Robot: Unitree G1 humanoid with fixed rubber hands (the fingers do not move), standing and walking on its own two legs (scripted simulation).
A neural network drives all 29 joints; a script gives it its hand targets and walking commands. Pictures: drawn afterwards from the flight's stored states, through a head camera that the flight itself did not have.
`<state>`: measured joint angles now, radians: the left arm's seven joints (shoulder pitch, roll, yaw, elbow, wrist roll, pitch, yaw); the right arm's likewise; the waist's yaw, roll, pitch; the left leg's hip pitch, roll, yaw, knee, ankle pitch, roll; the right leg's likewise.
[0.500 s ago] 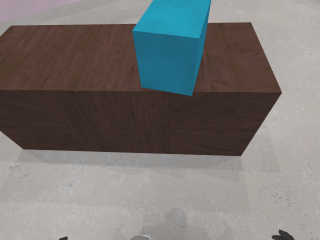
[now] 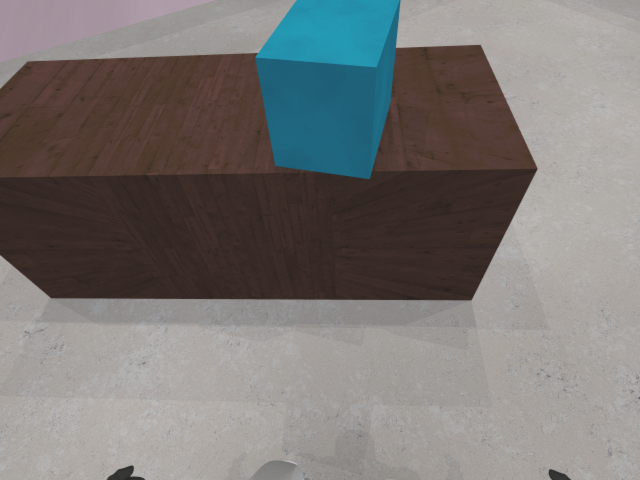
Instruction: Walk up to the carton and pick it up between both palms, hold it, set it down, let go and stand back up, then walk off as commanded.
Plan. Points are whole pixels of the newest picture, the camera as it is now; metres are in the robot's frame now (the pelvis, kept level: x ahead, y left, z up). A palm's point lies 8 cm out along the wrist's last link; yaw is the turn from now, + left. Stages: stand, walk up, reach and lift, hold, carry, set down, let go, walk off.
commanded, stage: walk off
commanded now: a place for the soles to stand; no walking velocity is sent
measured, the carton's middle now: (335, 84) +0.93 +0.00 -0.02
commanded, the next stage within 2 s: stand in 0.80 s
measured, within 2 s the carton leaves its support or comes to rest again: neither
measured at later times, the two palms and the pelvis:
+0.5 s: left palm out of the picture +0.06 +0.28 -0.10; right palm out of the picture +0.05 -0.29 -0.09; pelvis -0.03 +0.00 +0.01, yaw -1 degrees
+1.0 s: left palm out of the picture +0.10 +0.28 -0.09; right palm out of the picture +0.09 -0.29 -0.08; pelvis -0.01 +0.00 +0.02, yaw +0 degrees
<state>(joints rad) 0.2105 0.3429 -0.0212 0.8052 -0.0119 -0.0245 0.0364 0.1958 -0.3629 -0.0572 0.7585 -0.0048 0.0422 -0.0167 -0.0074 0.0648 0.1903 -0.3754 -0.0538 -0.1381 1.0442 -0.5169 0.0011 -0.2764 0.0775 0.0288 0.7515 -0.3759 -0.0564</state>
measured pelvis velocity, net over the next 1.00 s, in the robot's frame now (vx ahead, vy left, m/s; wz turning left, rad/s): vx -0.01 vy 0.00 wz -0.01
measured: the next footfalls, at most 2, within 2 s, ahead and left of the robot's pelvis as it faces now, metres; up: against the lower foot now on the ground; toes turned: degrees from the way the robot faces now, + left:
left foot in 0.14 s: +0.03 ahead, +0.13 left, +0.00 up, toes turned -7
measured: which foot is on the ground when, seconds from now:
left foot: up 0.00-0.12, down 0.14-1.00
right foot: down 0.00-1.00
